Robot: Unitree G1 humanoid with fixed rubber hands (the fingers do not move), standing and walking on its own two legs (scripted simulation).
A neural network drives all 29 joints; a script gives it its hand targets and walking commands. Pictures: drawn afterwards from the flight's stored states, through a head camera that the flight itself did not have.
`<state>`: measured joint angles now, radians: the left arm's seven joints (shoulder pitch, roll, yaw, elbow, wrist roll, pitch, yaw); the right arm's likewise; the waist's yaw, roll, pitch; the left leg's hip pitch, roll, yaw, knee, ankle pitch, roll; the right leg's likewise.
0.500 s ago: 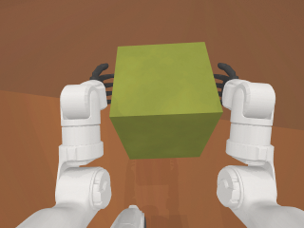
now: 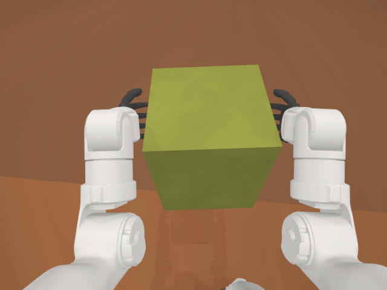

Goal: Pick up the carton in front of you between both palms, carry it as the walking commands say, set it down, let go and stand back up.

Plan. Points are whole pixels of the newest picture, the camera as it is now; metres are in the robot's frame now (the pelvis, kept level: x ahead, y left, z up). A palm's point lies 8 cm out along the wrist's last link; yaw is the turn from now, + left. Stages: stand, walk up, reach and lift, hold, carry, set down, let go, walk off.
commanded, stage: carry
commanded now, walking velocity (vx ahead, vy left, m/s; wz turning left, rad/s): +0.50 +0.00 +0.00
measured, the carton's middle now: (207, 144) +0.39 +0.00 +0.09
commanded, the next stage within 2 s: none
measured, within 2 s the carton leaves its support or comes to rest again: neither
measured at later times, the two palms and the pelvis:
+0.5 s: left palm (148, 28) +0.68 +0.15 +0.21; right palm (264, 36) +0.65 -0.14 +0.20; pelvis +0.30 +0.03 +0.05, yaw -1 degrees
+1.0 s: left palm out of the picture +0.95 +0.18 +0.25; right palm out of the picture +0.99 -0.12 +0.25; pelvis +0.59 -0.01 +0.09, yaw +1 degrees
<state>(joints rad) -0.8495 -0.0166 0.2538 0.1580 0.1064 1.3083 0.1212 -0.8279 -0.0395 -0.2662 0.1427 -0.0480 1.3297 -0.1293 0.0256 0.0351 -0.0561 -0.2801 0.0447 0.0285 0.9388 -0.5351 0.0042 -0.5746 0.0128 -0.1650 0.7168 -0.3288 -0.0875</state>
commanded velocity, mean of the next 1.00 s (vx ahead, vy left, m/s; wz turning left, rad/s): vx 0.50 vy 0.00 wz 0.00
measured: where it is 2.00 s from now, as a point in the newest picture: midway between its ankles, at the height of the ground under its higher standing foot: (199, 120)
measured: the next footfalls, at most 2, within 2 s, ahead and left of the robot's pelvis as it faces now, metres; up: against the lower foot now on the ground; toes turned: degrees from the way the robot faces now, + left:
left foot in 0.34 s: +0.38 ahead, +0.11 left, +0.03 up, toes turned +6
right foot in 0.74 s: +0.63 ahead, -0.09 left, +0.06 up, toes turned -6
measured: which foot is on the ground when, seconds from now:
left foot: up 0.00-0.32, down 0.34-0.76, up 0.78-1.00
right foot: down 0.00-0.34, up 0.36-0.72, down 0.74-1.00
